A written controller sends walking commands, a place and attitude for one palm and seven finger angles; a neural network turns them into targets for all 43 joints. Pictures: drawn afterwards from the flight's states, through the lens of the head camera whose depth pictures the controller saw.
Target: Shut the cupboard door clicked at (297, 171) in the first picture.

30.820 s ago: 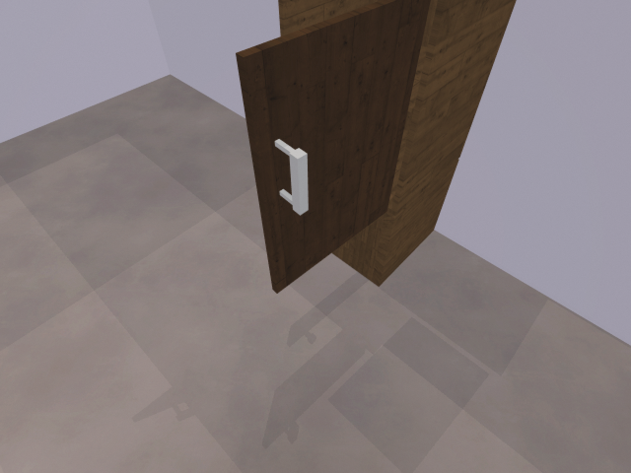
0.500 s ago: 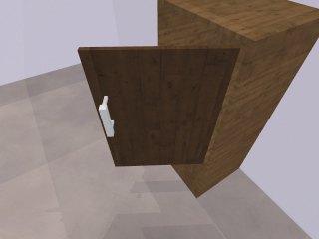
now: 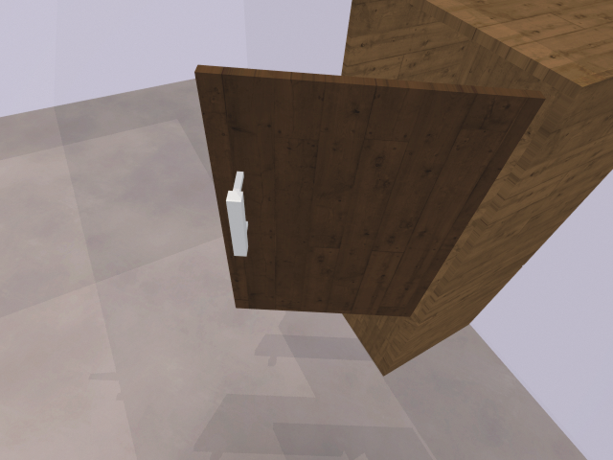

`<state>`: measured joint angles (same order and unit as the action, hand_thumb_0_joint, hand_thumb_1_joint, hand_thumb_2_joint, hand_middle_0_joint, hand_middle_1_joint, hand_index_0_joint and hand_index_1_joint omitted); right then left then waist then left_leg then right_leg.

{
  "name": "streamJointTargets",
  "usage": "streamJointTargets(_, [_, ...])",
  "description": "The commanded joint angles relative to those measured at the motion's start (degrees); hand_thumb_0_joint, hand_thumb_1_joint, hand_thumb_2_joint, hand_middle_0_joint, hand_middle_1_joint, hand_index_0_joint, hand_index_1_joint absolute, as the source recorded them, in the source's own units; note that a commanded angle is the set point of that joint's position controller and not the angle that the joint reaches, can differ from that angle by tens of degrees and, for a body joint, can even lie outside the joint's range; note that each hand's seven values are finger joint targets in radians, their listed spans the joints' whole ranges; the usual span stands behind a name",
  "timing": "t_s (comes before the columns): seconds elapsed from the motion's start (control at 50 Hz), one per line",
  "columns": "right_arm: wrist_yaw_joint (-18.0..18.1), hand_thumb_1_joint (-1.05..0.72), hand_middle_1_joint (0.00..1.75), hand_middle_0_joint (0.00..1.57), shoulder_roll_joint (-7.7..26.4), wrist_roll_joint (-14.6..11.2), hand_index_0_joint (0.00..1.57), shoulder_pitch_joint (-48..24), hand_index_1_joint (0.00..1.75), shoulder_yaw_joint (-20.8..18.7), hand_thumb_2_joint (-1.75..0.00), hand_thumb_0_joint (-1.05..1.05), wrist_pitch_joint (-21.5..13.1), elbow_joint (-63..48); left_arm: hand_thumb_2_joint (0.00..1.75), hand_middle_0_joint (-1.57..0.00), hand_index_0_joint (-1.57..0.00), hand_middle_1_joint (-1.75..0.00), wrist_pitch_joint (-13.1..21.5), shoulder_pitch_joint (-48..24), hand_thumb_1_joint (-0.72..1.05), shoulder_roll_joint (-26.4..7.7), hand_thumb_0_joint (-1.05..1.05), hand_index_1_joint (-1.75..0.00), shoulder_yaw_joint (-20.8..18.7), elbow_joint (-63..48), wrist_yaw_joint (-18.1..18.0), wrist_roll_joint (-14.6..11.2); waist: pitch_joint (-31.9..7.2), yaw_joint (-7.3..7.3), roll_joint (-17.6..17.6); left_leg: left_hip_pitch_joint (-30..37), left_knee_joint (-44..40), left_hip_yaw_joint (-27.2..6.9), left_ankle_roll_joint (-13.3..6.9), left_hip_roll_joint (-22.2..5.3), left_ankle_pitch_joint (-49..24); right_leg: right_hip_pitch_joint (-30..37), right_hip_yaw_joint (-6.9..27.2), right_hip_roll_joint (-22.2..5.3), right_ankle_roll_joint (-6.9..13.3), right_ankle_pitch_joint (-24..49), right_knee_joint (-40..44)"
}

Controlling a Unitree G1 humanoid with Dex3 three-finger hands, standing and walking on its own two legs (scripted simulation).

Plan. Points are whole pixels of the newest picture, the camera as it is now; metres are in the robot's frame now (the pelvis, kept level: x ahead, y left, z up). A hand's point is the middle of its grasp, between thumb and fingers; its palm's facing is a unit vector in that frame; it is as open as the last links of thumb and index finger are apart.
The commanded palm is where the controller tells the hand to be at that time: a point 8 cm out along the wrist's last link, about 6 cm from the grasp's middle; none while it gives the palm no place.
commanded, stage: come to a stop and stand still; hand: left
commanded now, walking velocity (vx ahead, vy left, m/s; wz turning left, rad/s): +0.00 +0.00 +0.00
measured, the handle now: (240, 215) +0.45 +0.15 +0.03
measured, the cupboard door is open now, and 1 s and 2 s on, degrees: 59 59 59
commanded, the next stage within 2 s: look again from close up in 0.16 s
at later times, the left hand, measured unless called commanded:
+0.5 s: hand out of the picture -0.01 +0.18 -0.17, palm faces +0.00 -0.97 -0.26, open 7.4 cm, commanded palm none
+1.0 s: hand out of the picture -0.09 +0.14 -0.18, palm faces +0.03 -0.99 -0.16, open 7.4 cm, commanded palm none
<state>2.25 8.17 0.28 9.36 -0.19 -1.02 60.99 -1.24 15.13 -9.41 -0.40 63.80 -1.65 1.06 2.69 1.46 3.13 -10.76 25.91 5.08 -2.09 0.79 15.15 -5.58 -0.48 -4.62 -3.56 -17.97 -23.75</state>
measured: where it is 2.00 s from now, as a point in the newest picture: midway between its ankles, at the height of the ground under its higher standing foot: outside the picture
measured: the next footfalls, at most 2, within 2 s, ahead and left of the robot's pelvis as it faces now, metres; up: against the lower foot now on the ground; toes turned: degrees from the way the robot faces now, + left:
right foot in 1.54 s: +0.08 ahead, -0.17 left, +0.00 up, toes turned -5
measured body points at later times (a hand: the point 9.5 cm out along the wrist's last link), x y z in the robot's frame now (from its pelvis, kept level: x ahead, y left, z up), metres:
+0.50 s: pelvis -0.03 -0.01 -0.01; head -0.02 -0.02 +0.44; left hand -0.01 +0.23 -0.15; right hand -0.02 -0.25 -0.17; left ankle -0.01 +0.09 -0.74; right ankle -0.06 -0.16 -0.74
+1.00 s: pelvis -0.06 -0.03 +0.00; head -0.07 -0.02 +0.45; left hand -0.09 +0.19 -0.17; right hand -0.08 -0.26 -0.16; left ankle -0.02 +0.09 -0.74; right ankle -0.06 -0.16 -0.74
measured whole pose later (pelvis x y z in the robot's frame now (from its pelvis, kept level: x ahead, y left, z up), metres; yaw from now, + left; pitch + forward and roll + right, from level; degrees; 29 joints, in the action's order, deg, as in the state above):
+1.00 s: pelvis -0.06 -0.03 +0.00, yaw +0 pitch -1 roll +0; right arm 0.4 9.0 1.2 20.3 -0.6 0.7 62.4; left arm -0.5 22.2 -9.3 0.4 61.4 -1.0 1.4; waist -0.6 0.0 1.6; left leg -16.9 30.1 3.2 -0.4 -2.1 14.8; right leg -12.7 -1.2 -1.3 0.3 -20.4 -30.7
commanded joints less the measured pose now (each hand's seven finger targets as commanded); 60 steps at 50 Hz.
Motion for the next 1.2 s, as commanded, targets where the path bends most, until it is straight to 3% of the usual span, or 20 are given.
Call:
streamJointTargets(0.0, [0.3,-0.9,0.3,0.2,8.1,0.1,0.2,6.4,0.3,-1.6,-0.9,0.0,0.1,0.2,0.9,-0.2,-0.2,-0.3,0.9,3.8,0.9,-4.7,0.0,-0.3,-0.7,-1.0,-0.5,-0.2,-3.3,-1.53,-4.3,6.8,-4.2,-6.3,1.0,-7.4,-26.2,-2.3,0.8,-1.6,3.2,14.8,2.6])
streamJointTargets(0.16, [0.0,-0.9,0.3,0.2,7.4,0.1,0.2,6.4,0.3,-1.4,-0.9,0.0,0.2,1.3,0.9,-0.2,-0.2,-0.3,0.9,3.2,0.9,-5.0,0.0,-0.3,-0.7,-0.9,-0.5,0.0,0.6,-1.18,-2.2,4.0,-6.4,-6.4,1.1,-7.0,-20.5,-1.9,0.8,-2.0,3.3,13.4,4.7])
streamJointTargets(0.22, [-0.1,-0.9,0.3,0.2,7.6,0.2,0.2,6.5,0.3,-1.2,-0.9,0.0,0.2,1.7,0.9,-0.2,-0.2,-0.3,1.0,3.1,0.9,-5.4,0.0,-0.3,-0.6,-0.7,-0.5,-0.2,0.3,-1.18,-2.3,4.4,-6.9,-6.3,1.2,-6.8,-19.1,-1.8,1.1,-2.2,3.3,13.3,5.1])
streamJointTargets(0.24, [-0.9,-0.9,0.3,0.2,10.6,-0.1,0.2,5.7,0.3,-1.3,-0.9,0.0,-0.9,-2.5,0.9,-0.2,-0.2,-0.3,3.1,5.0,0.9,-6.0,0.0,-0.3,0.3,-1.3,-2.9,0.9,2.0,-1.48,-8.0,2.9,3.6,-5.9,2.3,-7.8,-38.1,-7.5,3.0,-2.3,3.0,21.1,1.0])
streamJointTargets(0.26, [-0.9,-0.9,0.3,0.2,9.6,0.4,0.2,5.9,0.3,-0.9,-0.9,0.0,-1.4,-3.4,0.9,-0.2,-0.2,-0.3,4.0,5.9,0.9,-8.2,0.0,-0.3,-0.4,-2.1,-3.0,0.4,-0.5,-1.42,-10.7,2.8,5.2,-6.1,2.9,-6.7,-46.8,-4.1,1.6,-3.0,3.9,32.3,-1.3])
streamJointTargets(0.28, [-0.6,-0.9,0.3,0.2,8.3,0.7,0.2,9.2,0.3,-1.6,-0.9,0.0,-1.9,-2.5,0.9,-0.2,-0.2,-0.3,3.8,6.3,0.9,-8.4,0.0,-0.3,-0.6,-3.1,-2.5,0.1,-5.2,-1.65,-11.4,4.5,3.9,-5.9,2.2,-6.6,-43.5,-1.0,1.0,-3.0,5.0,30.7,-6.2])
streamJointTargets(0.3, [-0.4,-0.9,0.3,0.2,9.1,0.6,0.2,9.6,0.3,-1.5,-0.9,0.0,-1.7,-2.7,0.9,-0.2,-0.2,-0.3,3.8,6.4,0.9,-7.8,0.0,-0.3,-0.2,-3.2,-2.3,-0.3,-9.9,-1.17,-8.4,6.2,4.4,-6.8,0.8,-7.6,-41.8,-0.5,0.8,-2.3,5.2,25.5,-5.8])
streamJointTargets(0.34, [-0.4,-0.9,0.3,0.2,9.2,0.3,0.2,8.8,0.3,-1.7,-0.9,0.0,-1.2,-3.6,0.9,-0.2,-0.2,-0.3,3.5,5.5,0.9,-6.6,0.0,-0.3,-0.2,-3.9,-2.1,-0.6,-12.5,-1.53,-3.9,7.3,4.6,-7.1,-0.3,-8.2,-35.8,-0.7,0.4,-1.6,5.2,21.9,-4.5])
streamJointTargets(0.38, [-0.5,-0.9,0.3,0.2,8.9,0.3,0.2,8.2,0.3,-1.6,-0.9,0.0,-0.8,-4.4,0.9,-0.2,-0.2,-0.3,3.2,4.3,0.9,-6.6,0.0,-0.3,0.0,-4.7,-1.9,-0.4,-8.3,-1.79,-0.7,3.5,3.5,-6.8,-0.2,-7.2,-27.1,-2.2,0.9,-2.0,5.2,21.7,-4.1])
streamJointTargets(0.46, [-0.9,-0.9,0.3,0.2,7.9,0.4,0.2,6.8,0.3,-1.4,-0.9,0.0,-0.2,-4.4,0.9,-0.2,-0.2,-0.3,2.5,3.0,0.9,-6.8,0.0,-0.3,0.2,-5.3,-1.4,-0.3,0.7,-1.54,-1.2,-1.7,-0.4,-6.7,-0.1,-6.3,-12.7,-7.0,2.0,-1.3,5.1,10.8,-1.4])
streamJointTargets(0.54, [-1.5,-0.9,0.3,0.2,8.0,0.5,0.2,7.2,0.3,-1.5,-0.9,0.0,0.4,-4.2,0.9,-0.2,-0.2,-0.3,2.1,3.2,0.9,-7.7,0.0,-0.3,0.4,-5.7,-0.9,-0.2,5.2,-1.95,-0.7,-4.2,-3.8,-6.3,0.6,-5.1,2.9,-12.2,4.0,-1.0,5.4,-5.0,2.4])
streamJointTargets(0.66, [-1.8,-0.9,0.3,0.2,7.4,0.6,0.2,9.0,0.3,-1.5,-0.9,0.0,0.8,-3.7,0.9,-0.2,-0.2,-0.3,2.0,4.3,0.9,-8.1,0.0,-0.3,0.2,-6.5,-0.7,0.0,5.6,-2.15,0.4,-4.1,-3.8,-5.7,1.0,-4.6,6.3,-16.1,5.2,-1.0,5.4,-12.5,5.4])
streamJointTargets(0.8, [-1.6,-0.9,0.3,0.2,7.0,0.6,0.2,10.2,0.3,-1.4,-0.9,0.0,0.4,-2.7,0.9,-0.2,-0.2,-0.3,2.2,6.2,0.9,-7.1,0.0,-0.3,0.0,-6.0,-0.4,-0.2,3.3,-2.0,-1.7,-4.4,-4.5,-6.4,1.1,-5.1,5.7,-15.2,5.2,-0.9,5.4,-10.2,5.1])
streamJointTargets(0.9, [-1.7,-0.9,0.3,0.2,7.3,1.1,0.2,11.1,0.3,-1.8,-0.9,0.0,0.8,-1.9,0.9,-0.2,-0.2,-0.3,1.6,9.5,0.9,-6.1,0.0,-0.3,-0.5,-4.7,0.0,0.2,3.9,-1.23,-3.2,-8.7,-4.9,-7.2,0.4,-5.7,17.9,-14.1,4.1,0.5,5.8,-18.8,3.1])
streamJointTargets(0.96, [-1.4,-0.9,0.3,0.2,6.8,1.1,0.2,11.4,0.3,-1.8,-0.9,0.0,0.7,-1.6,0.9,-0.2,-0.2,-0.3,1.7,10.9,0.9,-5.0,0.0,-0.3,-0.7,-4.2,0.4,0.2,5.1,-1.13,-3.7,-9.1,-4.4,-8.1,-0.4,-6.2,16.9,-14.3,3.5,1.2,6.4,-15.7,1.4])
streamJointTargets(1.04, [-1.2,-0.9,0.3,0.2,8.0,1.2,0.2,12.1,0.3,-2.6,-0.9,0.0,0.4,-1.5,0.9,-0.2,-0.2,-0.3,1.8,11.8,0.9,-3.2,0.0,-0.3,-0.9,-3.9,0.9,0.3,4.6,-1.38,-8.1,-9.5,-8.5,-12.0,-1.8,-9.0,23.0,-14.7,0.3,3.6,6.3,-13.2,-4.1])
streamJointTargets(1.1, [-1.1,-0.9,0.3,0.2,8.1,1.0,0.2,12.0,0.3,-3.0,-0.9,0.0,0.0,-1.5,0.9,-0.2,-0.2,-0.3,2.3,13.3,0.9,-2.2,0.0,-0.3,-0.9,-3.6,1.1,0.5,3.6,-0.74,-7.8,-10.6,-8.4,-13.0,-2.8,-10.3,22.2,-12.0,-0.3,3.6,6.4,-9.4,-5.1])
streamJointTargets(1.14, [-1.1,-0.9,0.3,0.2,7.0,0.9,0.2,10.9,0.3,-2.8,-0.9,0.0,-0.3,-2.1,0.9,-0.2,-0.2,-0.3,2.7,14.8,0.9,-2.5,0.0,-0.3,-1.1,-3.1,1.1,0.4,3.9,0.02,-4.0,-12.3,-3.8,-10.0,-2.0,-8.2,18.7,-10.4,3.6,1.7,7.3,-10.4,-1.0])
streamJointTargets(1.18, [-1.3,-0.9,0.3,0.2,4.0,0.7,0.2,9.2,0.3,-2.1,-0.9,0.0,-0.8,-2.8,0.9,-0.2,-0.2,-0.3,3.0,15.8,0.9,-4.5,0.0,-0.3,-1.5,-2.3,0.8,0.2,5.0,0.53,3.4,-15.5,6.3,-3.3,-0.2,-3.5,10.2,-7.9,11.4,-3.3,9.8,-10.8,4.9])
